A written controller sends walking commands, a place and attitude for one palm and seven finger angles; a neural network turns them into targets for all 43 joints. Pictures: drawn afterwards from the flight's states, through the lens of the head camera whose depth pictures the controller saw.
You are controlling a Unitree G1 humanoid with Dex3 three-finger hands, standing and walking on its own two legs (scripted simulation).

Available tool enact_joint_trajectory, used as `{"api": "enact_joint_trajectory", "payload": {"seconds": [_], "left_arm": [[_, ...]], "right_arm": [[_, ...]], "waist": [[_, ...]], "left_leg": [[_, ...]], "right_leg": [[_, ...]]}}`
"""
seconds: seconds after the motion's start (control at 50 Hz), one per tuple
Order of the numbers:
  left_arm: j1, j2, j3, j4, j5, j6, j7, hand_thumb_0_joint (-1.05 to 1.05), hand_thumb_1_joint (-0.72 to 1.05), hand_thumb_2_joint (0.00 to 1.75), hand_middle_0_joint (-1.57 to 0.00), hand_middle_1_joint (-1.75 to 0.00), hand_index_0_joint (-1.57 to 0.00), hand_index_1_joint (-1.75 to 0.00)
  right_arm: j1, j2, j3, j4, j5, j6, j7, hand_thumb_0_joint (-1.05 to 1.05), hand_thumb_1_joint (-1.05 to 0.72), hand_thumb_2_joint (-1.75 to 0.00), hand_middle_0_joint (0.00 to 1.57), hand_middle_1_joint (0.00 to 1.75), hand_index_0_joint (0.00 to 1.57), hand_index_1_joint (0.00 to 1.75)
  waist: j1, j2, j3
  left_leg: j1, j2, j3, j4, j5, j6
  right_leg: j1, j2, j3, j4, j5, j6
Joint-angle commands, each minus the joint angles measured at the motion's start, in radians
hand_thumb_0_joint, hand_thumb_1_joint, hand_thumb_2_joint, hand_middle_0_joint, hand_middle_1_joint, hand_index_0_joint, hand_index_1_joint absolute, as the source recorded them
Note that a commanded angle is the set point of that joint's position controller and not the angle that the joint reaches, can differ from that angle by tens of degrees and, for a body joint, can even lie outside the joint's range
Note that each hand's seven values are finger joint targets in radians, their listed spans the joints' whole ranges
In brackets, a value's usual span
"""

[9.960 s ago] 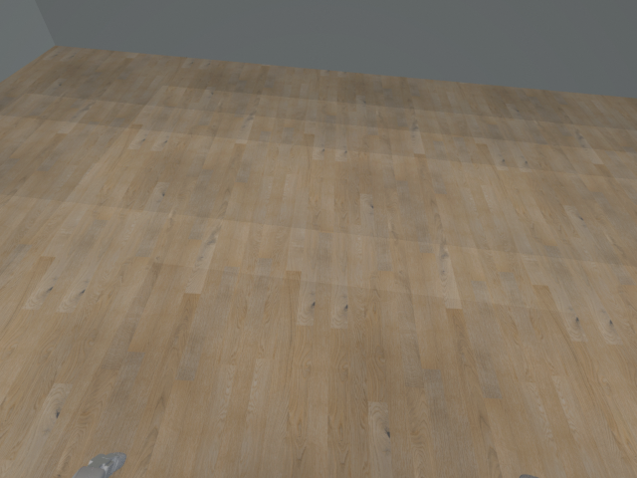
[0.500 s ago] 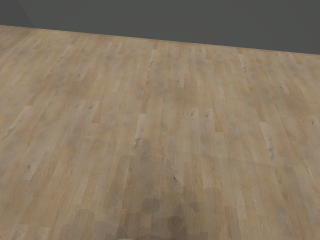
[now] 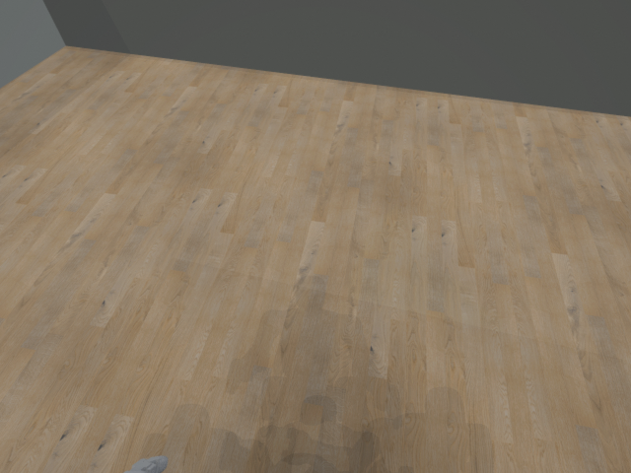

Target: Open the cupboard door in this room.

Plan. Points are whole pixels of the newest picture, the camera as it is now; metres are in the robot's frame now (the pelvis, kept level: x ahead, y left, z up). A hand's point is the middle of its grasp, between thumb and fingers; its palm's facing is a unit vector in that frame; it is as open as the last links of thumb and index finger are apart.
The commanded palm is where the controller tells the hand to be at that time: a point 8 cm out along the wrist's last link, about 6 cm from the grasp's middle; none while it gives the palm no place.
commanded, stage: turn or walk to find it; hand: left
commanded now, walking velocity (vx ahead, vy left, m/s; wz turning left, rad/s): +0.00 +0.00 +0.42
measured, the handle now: out of the picture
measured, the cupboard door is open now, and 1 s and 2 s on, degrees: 0 0 0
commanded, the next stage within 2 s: none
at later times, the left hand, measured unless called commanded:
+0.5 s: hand out of the picture -0.06 +0.19 -0.17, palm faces +0.30 -0.92 -0.25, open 7.4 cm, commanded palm none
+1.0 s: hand out of the picture -0.05 +0.22 -0.15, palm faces +0.42 -0.86 -0.27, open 7.4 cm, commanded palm none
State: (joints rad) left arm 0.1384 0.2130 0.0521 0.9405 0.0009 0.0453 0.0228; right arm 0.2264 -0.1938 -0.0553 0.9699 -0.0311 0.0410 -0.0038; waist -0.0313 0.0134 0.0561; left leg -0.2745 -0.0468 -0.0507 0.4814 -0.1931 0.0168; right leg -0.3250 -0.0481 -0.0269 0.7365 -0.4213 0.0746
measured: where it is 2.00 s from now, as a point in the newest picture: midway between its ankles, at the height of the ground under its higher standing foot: outside the picture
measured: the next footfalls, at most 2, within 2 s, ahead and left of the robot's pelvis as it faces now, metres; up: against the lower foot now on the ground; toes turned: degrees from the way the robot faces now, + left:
right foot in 0.04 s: +0.04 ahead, -0.12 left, +0.00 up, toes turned -2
left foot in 0.54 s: -0.08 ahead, +0.12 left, +0.00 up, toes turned +20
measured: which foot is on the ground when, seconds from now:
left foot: down 0.00-0.04, up 0.06-0.52, down 0.54-1.00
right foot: up 0.00-0.02, down 0.04-0.54, up 0.56-1.00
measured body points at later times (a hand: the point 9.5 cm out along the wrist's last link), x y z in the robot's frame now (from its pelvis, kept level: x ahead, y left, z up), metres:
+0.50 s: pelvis -0.05 -0.01 +0.00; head -0.02 +0.00 +0.45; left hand -0.08 +0.24 -0.15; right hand +0.07 -0.25 -0.15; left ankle -0.12 +0.11 -0.72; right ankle +0.00 -0.12 -0.74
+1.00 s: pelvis -0.07 -0.01 +0.00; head -0.03 -0.01 +0.45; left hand -0.08 +0.26 -0.13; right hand +0.08 -0.22 -0.16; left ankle -0.11 +0.10 -0.74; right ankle -0.03 -0.12 -0.73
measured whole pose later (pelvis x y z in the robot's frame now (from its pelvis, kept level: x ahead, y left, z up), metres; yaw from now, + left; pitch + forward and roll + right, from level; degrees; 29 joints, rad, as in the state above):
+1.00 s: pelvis -0.07 -0.01 +0.00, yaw +25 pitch +0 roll +1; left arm 0.13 0.21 0.05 0.93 0.00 0.04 0.02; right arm 0.21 -0.20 -0.06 0.97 -0.03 0.04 -0.01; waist -0.02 0.02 0.07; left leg -0.26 -0.05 -0.07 0.51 -0.25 0.01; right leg -0.31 -0.04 -0.04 0.67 -0.37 0.08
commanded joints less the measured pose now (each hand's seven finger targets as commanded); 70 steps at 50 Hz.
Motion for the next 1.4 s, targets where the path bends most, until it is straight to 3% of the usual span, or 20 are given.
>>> {"api": "enact_joint_trajectory", "payload": {"seconds": [0.0, 0.02, 0.04, 0.12, 0.18, 0.4, 0.46, 0.48, 0.52, 0.54, 0.6, 0.66, 0.84, 0.96, 0.98, 1.0, 1.02, 1.04, 1.12, 1.38], "left_arm": [[0.145, 0.115, 0.03, -0.039, 0.006, -0.04, 0.009, 0.0, 0.9, 0.9, -0.2, -0.3, -0.2, -0.3], [0.171, 0.201, 0.047, -0.039, 0.023, -0.049, 0.017, 0.0, 0.9, 0.9, -0.2, -0.3, -0.2, -0.3], [0.154, 0.245, 0.051, -0.059, 0.023, -0.045, 0.019, 0.0, 0.9, 0.9, -0.2, -0.3, -0.2, -0.3], [-0.052, 0.137, 0.028, -0.113, 0.013, -0.043, 0.017, 0.0, 0.9, 0.9, -0.2, -0.3, -0.2, -0.3], [0.003, 0.122, 0.022, -0.098, 0.014, -0.058, 0.015, 0.0, 0.9, 0.9, -0.2, -0.3, -0.2, -0.3], [0.153, 0.194, 0.049, -0.029, 0.033, -0.048, 0.012, 0.0, 0.9, 0.9, -0.2, -0.3, -0.2, -0.3], [0.122, 0.2, 0.051, -0.018, 0.027, -0.042, 0.009, 0.0, 0.9, 0.9, -0.2, -0.3, -0.2, -0.3], [0.108, 0.189, 0.049, -0.02, 0.019, -0.036, 0.008, 0.0, 0.9, 0.9, -0.2, -0.3, -0.2, -0.3], [0.076, 0.083, 0.021, -0.07, 0.009, -0.023, -0.003, 0.0, 0.9, 0.9, -0.2, -0.3, -0.2, -0.3], [0.029, 0.095, 0.019, -0.081, 0.016, -0.007, 0.002, 0.0, 0.9, 0.9, -0.2, -0.3, -0.2, -0.3], [0.015, 0.112, 0.034, -0.045, 0.018, 0.005, -0.008, 0.0, 0.9, 0.9, -0.2, -0.3, -0.2, -0.3], [0.072, 0.11, 0.029, -0.015, 0.017, -0.007, -0.014, 0.0, 0.9, 0.9, -0.2, -0.3, -0.2, -0.3], [-0.015, 0.087, 0.017, -0.07, 0.008, -0.012, -0.001, 0.0, 0.9, 0.9, -0.2, -0.3, -0.2, -0.3], [0.102, 0.088, 0.02, -0.05, 0.002, -0.035, 0.003, 0.0, 0.9, 0.9, -0.2, -0.3, -0.2, -0.3], [0.134, 0.123, 0.026, -0.046, 0.007, -0.047, 0.006, 0.0, 0.9, 0.9, -0.2, -0.3, -0.2, -0.3], [0.161, 0.208, 0.044, -0.042, 0.023, -0.057, 0.016, 0.0, 0.9, 0.9, -0.2, -0.3, -0.2, -0.3], [0.166, 0.251, 0.049, -0.053, 0.022, -0.056, 0.016, 0.0, 0.9, 0.9, -0.2, -0.3, -0.2, -0.3], [0.129, 0.217, 0.045, -0.065, 0.016, -0.053, 0.02, 0.0, 0.9, 0.9, -0.2, -0.3, -0.2, -0.3], [-0.011, 0.121, 0.022, -0.096, 0.013, -0.056, 0.014, 0.0, 0.9, 0.9, -0.2, -0.3, -0.2, -0.3], [0.158, 0.185, 0.044, -0.023, 0.03, -0.053, 0.013, 0.0, 0.9, 0.9, -0.2, -0.3, -0.2, -0.3]], "right_arm": [[-0.018, -0.162, -0.049, -0.077, 0.016, -0.019, -0.003, 0.0, -0.9, -0.9, 0.2, 0.3, 0.2, 0.3], [-0.009, -0.098, -0.041, -0.092, 0.025, -0.018, 0.003, 0.0, -0.9, -0.9, 0.2, 0.3, 0.2, 0.3], [-0.043, -0.101, -0.046, -0.113, 0.017, -0.012, 0.001, 0.0, -0.9, -0.9, 0.2, 0.3, 0.2, 0.3], [0.054, -0.122, -0.062, -0.031, 0.002, 0.026, 0.018, 0.0, -0.9, -0.9, 0.2, 0.3, 0.2, 0.3], [0.083, -0.105, -0.053, -0.015, 0.004, 0.024, 0.021, 0.0, -0.9, -0.9, 0.2, 0.3, 0.2, 0.3], [-0.058, -0.081, -0.025, -0.054, 0.022, 0.002, 0.015, 0.0, -0.9, -0.9, 0.2, 0.3, 0.2, 0.3], [0.013, -0.086, -0.021, -0.038, 0.026, -0.012, 0.008, 0.0, -0.9, -0.9, 0.2, 0.3, 0.2, 0.3], [0.052, -0.103, -0.024, -0.026, 0.024, -0.02, 0.01, 0.0, -0.9, -0.9, 0.2, 0.3, 0.2, 0.3], [0.095, -0.254, -0.055, -0.031, 0.013, -0.03, 0.003, 0.0, -0.9, -0.9, 0.2, 0.3, 0.2, 0.3], [0.104, -0.281, -0.059, -0.024, 0.01, -0.018, -0.001, 0.0, -0.9, -0.9, 0.2, 0.3, 0.2, 0.3], [-0.047, -0.207, -0.033, -0.049, 0.007, -0.022, -0.019, 0.0, -0.9, -0.9, 0.2, 0.3, 0.2, 0.3], [-0.048, -0.194, -0.027, -0.056, 0.013, -0.036, -0.021, 0.0, -0.9, -0.9, 0.2, 0.3, 0.2, 0.3], [0.028, -0.2, -0.043, -0.051, 0.006, -0.03, -0.017, 0.0, -0.9, -0.9, 0.2, 0.3, 0.2, 0.3], [-0.034, -0.192, -0.05, -0.071, 0.01, -0.021, -0.011, 0.0, -0.9, -0.9, 0.2, 0.3, 0.2, 0.3], [-0.023, -0.163, -0.047, -0.074, 0.017, -0.023, -0.007, 0.0, -0.9, -0.9, 0.2, 0.3, 0.2, 0.3], [-0.003, -0.096, -0.036, -0.088, 0.026, -0.026, -0.001, 0.0, -0.9, -0.9, 0.2, 0.3, 0.2, 0.3], [-0.032, -0.105, -0.041, -0.11, 0.021, -0.018, -0.004, 0.0, -0.9, -0.9, 0.2, 0.3, 0.2, 0.3], [-0.035, -0.135, -0.051, -0.094, 0.015, -0.001, -0.004, 0.0, -0.9, -0.9, 0.2, 0.3, 0.2, 0.3], [0.033, -0.114, -0.053, -0.027, 0.006, 0.018, 0.018, 0.0, -0.9, -0.9, 0.2, 0.3, 0.2, 0.3], [-0.094, -0.083, -0.017, -0.054, 0.021, 0.0, 0.013, 0.0, -0.9, -0.9, 0.2, 0.3, 0.2, 0.3]], "waist": [[0.067, 0.033, -0.123], [0.082, -0.207, -0.132], [0.092, -0.311, -0.073], [-0.014, -0.145, 0.044], [0.002, -0.151, -0.003], [0.091, -0.216, -0.088], [0.043, -0.204, -0.126], [0.014, -0.146, -0.142], [-0.023, 0.305, -0.113], [-0.039, 0.24, -0.091], [0.014, 0.216, 0.029], [0.031, 0.14, -0.029], [-0.01, 0.122, -0.064], [0.054, 0.109, -0.12], [0.066, 0.032, -0.136], [0.075, -0.229, -0.164], [0.087, -0.303, -0.125], [0.073, -0.202, -0.102], [0.0, -0.126, 0.016], [0.084, -0.207, -0.084]], "left_leg": [[-0.114, 0.156, -0.225, -0.002, 0.133, 0.056], [-0.3, 0.034, -0.09, 0.189, -0.135, -0.014], [-0.331, -0.021, -0.012, 0.415, -0.377, -0.044], [-0.267, 0.053, -0.028, 0.752, -0.183, -0.053], [-0.282, 0.063, 0.004, 0.753, -0.12, -0.082], [-0.145, 0.078, 0.104, 0.297, -0.298, -0.08], [0.005, 0.065, 0.136, 0.069, -0.169, -0.066], [0.12, 0.071, 0.124, -0.071, -0.025, -0.055], [0.29, 0.407, -0.291, -0.187, 0.347, 0.07], [0.184, 0.461, -0.28, -0.187, 0.379, 0.14], [0.053, 0.321, -0.175, -0.206, 0.237, 0.121], [0.157, 0.272, -0.116, -0.166, 0.393, 0.117], [0.202, 0.291, -0.234, -0.122, 0.472, 0.164], [0.035, 0.215, -0.253, -0.016, 0.366, 0.105], [-0.063, 0.158, -0.214, 0.048, 0.215, 0.052], [-0.246, 0.029, -0.068, 0.231, -0.111, -0.02], [-0.291, -0.02, -0.015, 0.441, -0.412, -0.048], [-0.261, 0.019, -0.062, 0.595, -0.378, -0.042], [-0.276, 0.058, -0.025, 0.756, -0.179, -0.063], [-0.168, 0.086, 0.103, 0.328, -0.271, -0.086]], "right_leg": [[0.291, -0.041, 0.018, -0.379, 0.232, -0.024], [0.407, -0.267, 0.246, -0.461, 0.2, -0.095], [0.257, -0.439, 0.381, -0.497, 0.253, -0.198], [-0.009, -0.282, 0.141, -0.526, 0.062, -0.16], [0.1, -0.244, 0.041, -0.485, 0.198, -0.155], [0.265, -0.324, 0.023, -0.37, 0.496, -0.228], [0.219, -0.313, -0.03, -0.272, 0.534, -0.18], [0.149, -0.283, -0.079, -0.197, 0.474, -0.13], [-0.249, -0.081, -0.15, 0.157, -0.141, -0.002], [-0.222, -0.077, -0.06, 0.267, -0.186, -0.012], [-0.229, -0.077, 0.001, 0.375, -0.018, -0.009], [-0.232, -0.06, -0.007, 0.381, 0.04, 0.01], [-0.171, -0.028, 0.009, 0.18, -0.035, 0.016], [0.146, 0.01, -0.022, -0.259, 0.179, -0.008], [0.285, -0.051, 0.026, -0.376, 0.282, -0.019], [0.424, -0.284, 0.241, -0.414, 0.391, -0.092], [0.321, -0.447, 0.357, -0.425, 0.561, -0.205], [0.213, -0.425, 0.295, -0.44, 0.468, -0.245], [0.093, -0.262, 0.088, -0.456, 0.308, -0.171], [0.302, -0.317, -0.028, -0.321, 0.698, -0.223]]}}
